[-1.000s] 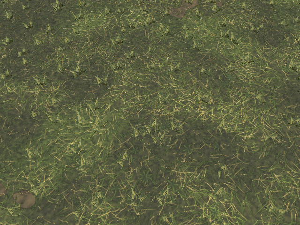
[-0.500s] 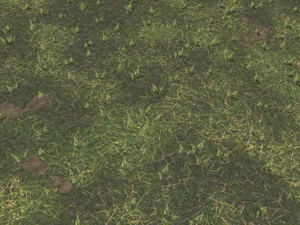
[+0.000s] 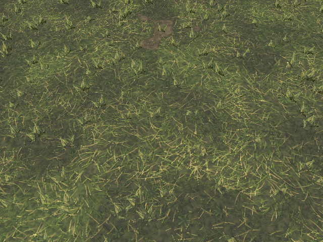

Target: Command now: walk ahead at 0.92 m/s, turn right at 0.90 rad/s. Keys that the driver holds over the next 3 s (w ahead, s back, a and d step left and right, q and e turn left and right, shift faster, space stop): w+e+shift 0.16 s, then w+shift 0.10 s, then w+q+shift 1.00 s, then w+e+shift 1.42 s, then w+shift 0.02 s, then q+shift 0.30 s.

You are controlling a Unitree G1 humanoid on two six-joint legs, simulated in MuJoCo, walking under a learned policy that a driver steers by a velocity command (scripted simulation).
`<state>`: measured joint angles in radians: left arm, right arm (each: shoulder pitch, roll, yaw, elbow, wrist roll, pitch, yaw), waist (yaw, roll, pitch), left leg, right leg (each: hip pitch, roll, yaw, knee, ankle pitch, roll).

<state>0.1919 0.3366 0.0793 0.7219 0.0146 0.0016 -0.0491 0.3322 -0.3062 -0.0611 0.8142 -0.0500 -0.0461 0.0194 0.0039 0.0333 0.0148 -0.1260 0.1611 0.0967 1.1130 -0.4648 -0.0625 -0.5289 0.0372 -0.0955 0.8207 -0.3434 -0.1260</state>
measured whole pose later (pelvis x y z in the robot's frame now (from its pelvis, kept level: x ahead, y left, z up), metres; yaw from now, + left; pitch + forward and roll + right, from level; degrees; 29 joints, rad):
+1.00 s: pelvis +0.93 -0.17 +0.04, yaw +12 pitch +2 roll -2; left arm 0.29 0.32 0.04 0.78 0.04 -0.10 0.01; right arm 0.23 -0.38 -0.09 0.78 -0.02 -0.01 0.05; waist 0.01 0.05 0.00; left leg -0.57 0.02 0.01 1.27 -0.27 0.09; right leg -0.17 -0.03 -0.11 0.42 -0.28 0.02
